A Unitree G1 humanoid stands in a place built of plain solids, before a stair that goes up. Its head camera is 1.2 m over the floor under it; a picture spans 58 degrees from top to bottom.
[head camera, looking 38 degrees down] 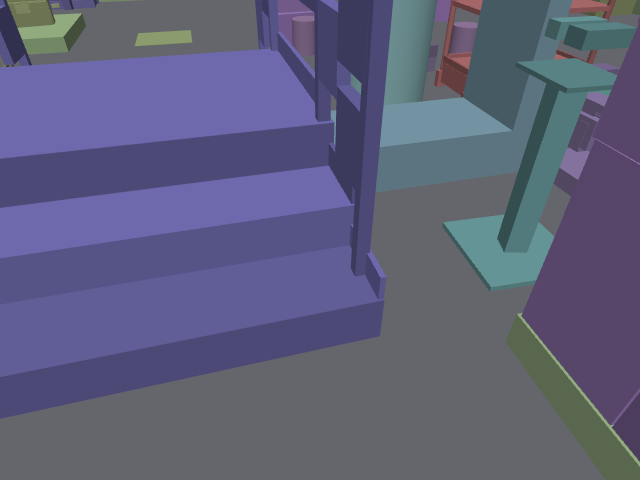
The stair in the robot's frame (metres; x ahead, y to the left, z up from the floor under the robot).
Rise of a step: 0.18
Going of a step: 0.30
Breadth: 1.50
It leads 15 degrees to the left of straight ahead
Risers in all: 3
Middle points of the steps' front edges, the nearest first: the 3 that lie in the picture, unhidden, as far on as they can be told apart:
0.79 0.51 0.18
1.08 0.59 0.36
1.37 0.67 0.54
